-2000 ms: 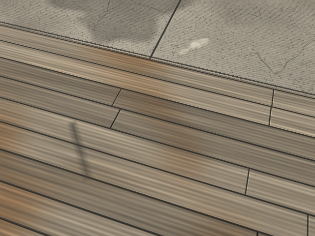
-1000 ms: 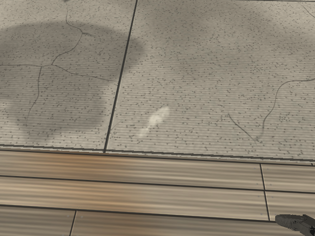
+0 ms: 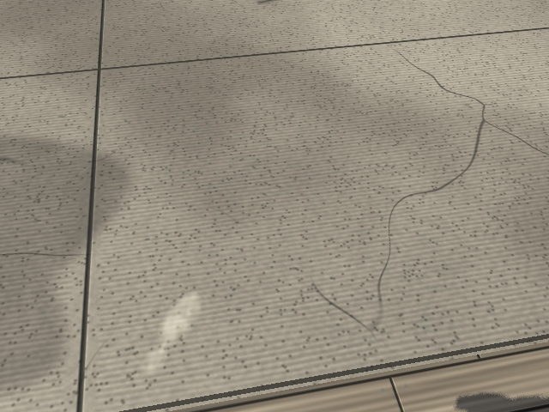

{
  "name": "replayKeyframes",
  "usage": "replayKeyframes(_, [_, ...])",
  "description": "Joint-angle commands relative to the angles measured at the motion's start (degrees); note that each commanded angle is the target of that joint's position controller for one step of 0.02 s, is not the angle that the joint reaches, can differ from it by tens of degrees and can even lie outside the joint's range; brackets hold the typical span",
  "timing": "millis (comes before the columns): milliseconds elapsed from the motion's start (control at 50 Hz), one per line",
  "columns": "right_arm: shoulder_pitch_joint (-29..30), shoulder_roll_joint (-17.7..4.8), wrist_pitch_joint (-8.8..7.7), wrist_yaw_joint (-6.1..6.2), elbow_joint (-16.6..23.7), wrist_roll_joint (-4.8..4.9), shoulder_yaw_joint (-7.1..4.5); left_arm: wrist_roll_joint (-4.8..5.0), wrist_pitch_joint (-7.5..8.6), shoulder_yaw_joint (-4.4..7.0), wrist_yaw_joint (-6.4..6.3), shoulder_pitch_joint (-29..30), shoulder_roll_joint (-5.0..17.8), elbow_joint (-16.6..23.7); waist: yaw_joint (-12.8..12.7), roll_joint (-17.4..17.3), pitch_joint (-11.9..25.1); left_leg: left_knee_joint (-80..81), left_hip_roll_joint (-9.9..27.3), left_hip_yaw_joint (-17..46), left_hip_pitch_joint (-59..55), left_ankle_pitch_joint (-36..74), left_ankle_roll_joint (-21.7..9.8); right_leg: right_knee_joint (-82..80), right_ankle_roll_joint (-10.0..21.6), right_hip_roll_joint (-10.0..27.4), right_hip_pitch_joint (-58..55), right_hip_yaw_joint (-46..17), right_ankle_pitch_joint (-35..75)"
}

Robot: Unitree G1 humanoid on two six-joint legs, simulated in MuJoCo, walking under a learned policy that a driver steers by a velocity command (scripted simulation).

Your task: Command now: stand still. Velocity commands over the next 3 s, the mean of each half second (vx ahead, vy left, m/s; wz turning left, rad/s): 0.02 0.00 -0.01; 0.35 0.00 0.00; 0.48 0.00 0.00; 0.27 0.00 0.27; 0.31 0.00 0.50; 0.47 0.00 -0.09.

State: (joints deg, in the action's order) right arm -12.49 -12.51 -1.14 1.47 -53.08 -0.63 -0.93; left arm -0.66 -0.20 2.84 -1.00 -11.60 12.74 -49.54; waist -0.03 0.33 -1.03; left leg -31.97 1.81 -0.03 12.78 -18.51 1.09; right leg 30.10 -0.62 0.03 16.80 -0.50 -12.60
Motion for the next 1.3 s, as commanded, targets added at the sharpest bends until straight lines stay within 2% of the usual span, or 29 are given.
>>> replayKeyframes(20, [-1.0, -7.0, -0.5, 0.23, 1.3, 0.23, -1.45, 0.29, 0.71, 1.28, -0.33, 1.4, 5.2, 1.7, 0.7, -1.0, 2.6, 6.8, 2.0, 2.1, 2.6, 9.5, -1.6, -2.4, 1.7, 1.8, -6.0, -1.9, 11.8])
replayKeyframes(420, [-1.9, -5.8, 0.26, 0.32, -4.6, 0.35, -1.18, 0.66, -0.69, 1.09, -1.68, 2.0, 5.8, -8.6, 0.1, -0.8, 0.1, 9.2, 0.4, 0.6, 0.9, 11.2, -1.6, -4.0, 1.0, 2.0, -8.0, -1.2, 11.3])
replayKeyframes(460, [-3.8, -6.3, 0.59, 0.54, -5.9, 0.8, -1.5, 0.98, -0.82, 1.02, -1.66, 0.8, 5.2, -10.1, 0.3, -2.2, 0.2, 10.8, 0.0, 0.9, 1.2, -4.8, -3.0, -2.1, 1.2, -0.6, -6.7, 1.7, -4.2])
replayKeyframes(500, [-4.4, -9.1, 0.65, 0.86, -5.3, 1.41, -2.39, 1.25, -0.2, 1.16, -1.51, 2.4, 5.5, -9.6, 1.2, -6.0, -4.6, 15.2, 4.3, 7.8, 3.1, -24.1, -6.9, 3.1, 1.8, -2.5, 1.5, 4.0, -17.6])
replayKeyframes(520, [-6.2, -10.7, 0.23, 0.9, -5.4, 1.75, -2.95, 1.36, 0.69, 0.99, -1.2, 4.2, 4.7, -8.8, 2.2, -8.9, -6.5, 18.9, 9.0, 14.4, 2.2, -29.6, -9.5, 8.0, 1.9, -2.5, 5.9, 5.0, -16.2])
replayKeyframes(540, [-6.8, -12.4, -0.36, 0.92, -5.6, 2.09, -3.65, 1.62, 1.68, 0.74, -0.69, 5.1, 3.7, -8.1, 2.4, -11.4, -8.5, 21.9, 14.3, 21.3, 2.5, -31.3, -12.4, 13.1, 2.5, -1.0, 8.4, 4.2, -12.9])
replayKeyframes(580, [-5.5, -11.2, -1.61, 0.73, -5.1, 2.02, -3.66, 2.28, 3.34, 0.71, 0.34, 5.2, 3.3, -7.8, 1.3, -10.7, -10.5, 22.6, 17.5, 24.2, 2.2, -25.6, -14.0, 15.5, 4.3, 2.3, 11.3, 1.6, -13.8])
replayKeyframes(620, [-1.3, -10.3, -1.94, 0.21, -3.7, 2.71, -3.57, 2.75, 4.41, 0.88, 0.95, 0.2, 3.0, -9.7, -2.4, -9.0, -9.1, 18.7, 13.5, 16.5, 5.0, -18.6, -10.8, 3.3, 5.9, 1.7, 1.4, 3.4, -11.7])
replayKeyframes(640, [0.2, -9.8, -1.88, -0.06, -3.1, 2.82, -3.51, 2.47, 4.55, 1.49, 0.97, -5.3, 3.6, -12.4, -4.5, -7.2, -7.0, 14.7, 9.6, 11.6, 9.4, -14.1, -9.0, -1.6, 5.3, -0.9, -9.2, 5.4, -5.6])
replayKeyframes(660, [1.3, -8.5, -2.12, -0.22, -2.4, 2.5, -3.09, 1.96, 4.51, 2.26, 0.98, -10.9, 5.2, -14.5, -6.3, -3.2, -4.6, 5.8, 5.8, 6.5, 13.2, -6.2, -7.0, -3.8, 5.3, 0.6, -17.0, 1.4, -3.5])
replayKeyframes(680, [1.9, -4.6, -2.61, -0.4, -0.9, 1.71, -2.04, 1.91, 4.69, 3.58, 0.69, -18.2, 10.4, -15.6, -8.1, 11.8, -0.9, -15.7, -0.9, -2.6, 21.8, -3.6, -2.7, -13.2, 10.0, 12.4, -24.9, -18.3, -10.1])
replayKeyframes(700, [3.0, -4.2, -3.51, -0.08, 1.2, 2.61, -2.15, 1.23, 5.58, 3.53, 1.71, -22.2, 13.3, -16.2, -8.3, 18.7, 1.2, -29.7, -5.0, 0.7, 30.4, -14.3, -2.2, -21.6, 17.5, 22.1, -27.0, -40.6, -16.7])
replayKeyframes(720, [3.3, -6.4, -4.16, -0.31, 1.3, 3.79, -2.69, 0.89, 6.52, 2.0, 1.78, -16.4, 9.4, -14.8, -5.2, 9.8, -2.9, -37.8, -0.6, 5.2, 34.9, -12.0, -3.6, -21.2, 17.4, 22.9, -24.0, -38.9, -19.6])
replayKeyframes(740, [2.6, -6.4, -4.69, -0.87, 0.8, 4.05, -2.69, 1.04, 7.04, 1.18, 1.86, -12.3, 6.7, -13.2, -3.5, 6.6, -4.7, -39.2, 1.8, 5.5, 36.3, -5.6, -5.2, -21.0, 15.1, 20.2, -22.2, -31.6, -18.9])
replayKeyframes(780, [2.7, -7.3, -5.11, -1.03, 0.1, 2.75, -3.48, 1.17, 7.09, 0.31, 2.18, -8.6, 5.5, -11.7, -1.8, 4.0, -5.5, -33.8, 5.0, 4.0, 34.6, 3.7, -5.7, -21.9, 11.3, 16.0, -19.5, -20.2, -6.9])
replayKeyframes(820, [3.2, -6.3, -4.68, -1.72, 0.0, 2.22, -3.74, 0.69, 6.39, -0.5, 1.76, -11.4, 3.7, -12.3, -1.9, 4.9, -4.1, -29.3, 5.5, 1.9, 31.0, 7.7, -4.5, -22.3, 10.0, 12.9, -18.8, -12.6, 4.3])
replayKeyframes(920, [14.2, -2.8, -3.88, -2.32, 4.3, 1.96, -2.41, 0.32, 5.45, -0.34, 0.05, -14.2, 7.1, -12.0, -3.7, 3.6, -5.9, -11.9, 3.6, -1.4, 29.2, 16.3, -1.5, -24.4, 10.8, 11.4, -15.3, -5.6, 13.9])
replayKeyframes(980, [19.2, -3.2, -3.87, -3.04, 6.1, 2.33, -1.92, 0.84, 5.39, -0.01, -0.2, -16.7, 7.8, -12.5, -4.7, 4.4, -7.4, -4.5, 2.0, -2.9, 25.3, 20.4, -1.8, -25.8, 10.9, 11.8, -14.3, -3.5, 13.2])
replayKeyframes(1040, [21.9, -4.1, -4.2, -3.97, 7.8, 2.55, -1.83, 1.55, 5.06, 0.43, -0.31, -17.5, 7.8, -13.0, -3.9, 4.3, -8.4, -0.3, 1.8, -1.9, 24.9, 20.0, -3.8, -24.3, 10.3, 14.1, -19.0, -2.5, 16.7])
replayKeyframes(1100, [16.4, -7.4, -4.58, -4.34, 7.3, 2.39, -3.21, 1.32, 4.34, 1.36, -0.33, -15.3, 9.8, -12.2, 0.7, 6.2, -2.8, 0.7, -1.4, -3.6, 14.7, 15.5, -6.6, -15.1, 8.6, 15.2, -23.4, -0.9, 39.0])
replayKeyframes(1120, [8.5, -9.4, -4.47, -4.06, 5.1, 2.42, -4.44, 1.02, 3.82, 1.46, -0.32, -14.2, 10.0, -11.9, 5.0, 6.9, 2.1, 0.4, -3.5, -4.9, 4.7, 14.5, -8.0, -5.9, 7.6, 13.8, -22.4, 0.7, 48.2])
replayKeyframes(1140, [-1.9, -11.9, -4.15, -3.55, 2.0, 2.55, -5.77, 0.66, 3.54, 1.09, -0.25, -13.5, 9.2, -11.2, 9.6, 6.3, 8.1, -0.2, -2.3, -3.1, -10.3, 14.5, -9.9, 7.0, 5.8, 11.3, -15.1, 2.0, 46.3])
replayKeyframes(1160, [-10.8, -16.9, -3.97, -3.04, 0.2, 1.04, -6.97, 0.16, 4.0, -0.44, 0.36, -18.3, 3.8, -9.9, 8.7, -4.5, 17.7, 0.5, 12.4, 18.3, -33.3, 6.6, -16.8, 29.2, 2.9, 4.4, 6.0, 3.4, 23.5])
replayKeyframes(1180, [-12.7, -15.6, -3.7, -3.25, -0.7, 1.22, -6.25, 1.14, 5.69, -1.76, 0.92, -20.1, -0.4, -10.5, 7.2, -15.0, 25.5, 13.9, 21.5, 44.1, -39.3, -4.9, -22.3, 45.4, 1.5, -4.0, 16.9, -2.7, -17.5])
replayKeyframes(1200, [-7.7, -11.8, -4.12, -3.47, -0.4, 1.66, -4.92, 2.82, 7.22, -0.2, 1.23, -14.4, 5.1, -8.9, 7.0, -11.3, 17.3, 17.1, 19.1, 41.1, -32.6, -8.2, -19.1, 51.1, 3.1, -0.5, 23.0, -7.7, -17.0])
replayKeyframes(1220, [-2.2, -9.3, -4.48, -3.38, 0.8, 1.49, -4.16, 3.89, 7.94, 0.3, 1.13, -8.9, 7.4, -6.9, 5.4, -8.0, 9.5, 17.9, 17.4, 31.7, -23.1, -4.3, -16.8, 50.9, 4.3, 2.5, 24.7, -5.5, -12.6])
replayKeyframes(1240, [2.3, -7.6, -5.06, -3.7, 1.4, 0.95, -3.53, 3.4, 8.02, 0.52, 0.6, -6.5, 7.3, -6.4, 3.1, -2.5, 4.8, 19.7, 15.3, 24.2, -13.0, 3.0, -15.6, 47.0, 4.5, 5.5, 22.0, -4.4, -7.4])
replayKeyframes(1260, [4.7, -5.8, -5.64, -3.93, 1.5, 0.33, -3.02, 2.45, 7.36, 1.14, 0.09, -6.8, 7.0, -6.6, 0.8, -2.6, 3.5, 20.8, 13.1, 18.9, -6.7, 7.8, -14.4, 43.0, 4.7, 7.7, 18.1, -4.5, -4.4])
replayKeyframes(1300, [4.6, -4.7, -5.77, -4.19, 0.5, 0.15, -2.6, 2.05, 5.7, 1.11, -0.12, -9.4, 4.4, -7.0, -1.6, -4.1, 2.3, 23.5, 10.9, 13.9, -0.6, 9.6, -14.4, 39.1, 4.6, 9.0, 13.6, -4.4, -3.1])
